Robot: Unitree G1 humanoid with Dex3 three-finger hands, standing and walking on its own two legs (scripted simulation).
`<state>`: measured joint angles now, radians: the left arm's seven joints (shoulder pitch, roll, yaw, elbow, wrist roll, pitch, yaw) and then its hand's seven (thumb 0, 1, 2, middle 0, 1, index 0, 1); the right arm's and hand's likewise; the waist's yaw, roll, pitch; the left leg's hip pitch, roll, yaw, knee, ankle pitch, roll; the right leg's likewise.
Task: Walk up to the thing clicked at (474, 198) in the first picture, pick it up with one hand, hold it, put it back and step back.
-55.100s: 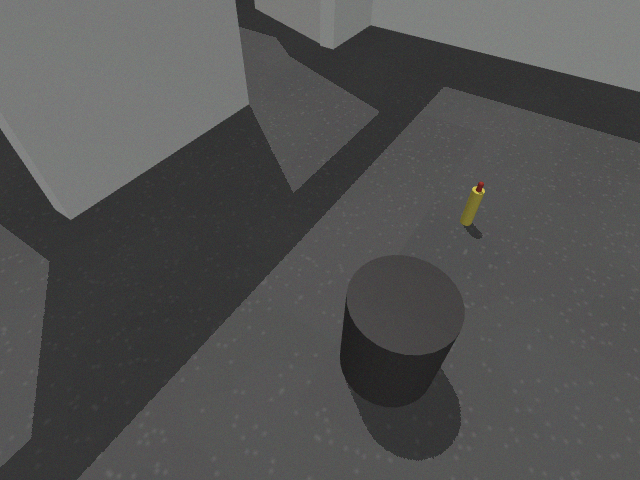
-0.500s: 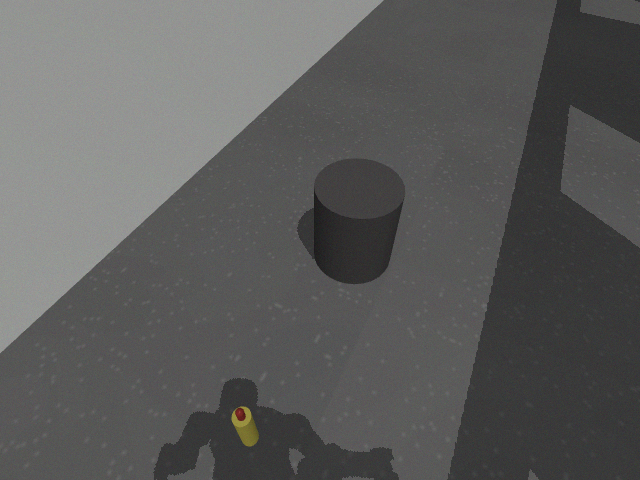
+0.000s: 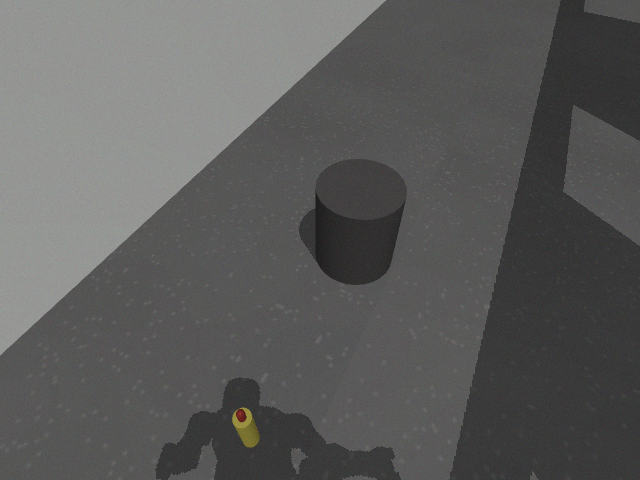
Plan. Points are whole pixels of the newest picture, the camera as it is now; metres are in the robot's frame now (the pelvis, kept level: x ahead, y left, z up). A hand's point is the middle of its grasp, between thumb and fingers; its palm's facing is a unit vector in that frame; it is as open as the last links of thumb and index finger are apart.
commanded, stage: go down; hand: left
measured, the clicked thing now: (245, 426) +0.38 +0.21 -0.67
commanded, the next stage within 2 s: none
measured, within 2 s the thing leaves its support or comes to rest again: neither
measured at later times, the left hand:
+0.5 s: hand out of the picture +0.14 +0.28 -0.17, palm faces +0.04 -0.94 -0.34, open 15.2 cm
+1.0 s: hand out of the picture +0.13 +0.28 -0.20, palm faces +0.06 -0.95 -0.31, open 17.4 cm
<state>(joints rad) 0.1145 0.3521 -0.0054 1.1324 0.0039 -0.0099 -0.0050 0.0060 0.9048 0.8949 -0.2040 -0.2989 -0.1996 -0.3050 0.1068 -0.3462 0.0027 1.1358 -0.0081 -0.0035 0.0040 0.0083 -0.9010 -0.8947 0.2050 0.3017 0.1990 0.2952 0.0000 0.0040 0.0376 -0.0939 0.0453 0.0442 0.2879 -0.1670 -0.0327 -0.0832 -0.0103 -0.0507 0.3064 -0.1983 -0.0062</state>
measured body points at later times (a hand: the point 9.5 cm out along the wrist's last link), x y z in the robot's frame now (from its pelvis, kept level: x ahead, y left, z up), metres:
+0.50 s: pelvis -0.01 +0.01 -0.03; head +0.05 +0.02 +0.41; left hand +0.14 +0.32 -0.15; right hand +0.10 -0.25 -0.15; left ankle -0.01 +0.14 -0.75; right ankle -0.02 -0.11 -0.75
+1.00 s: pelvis -0.01 +0.03 -0.08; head +0.07 +0.05 +0.36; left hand +0.13 +0.33 -0.17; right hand +0.16 -0.22 -0.16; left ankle -0.01 +0.14 -0.75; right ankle -0.02 -0.11 -0.75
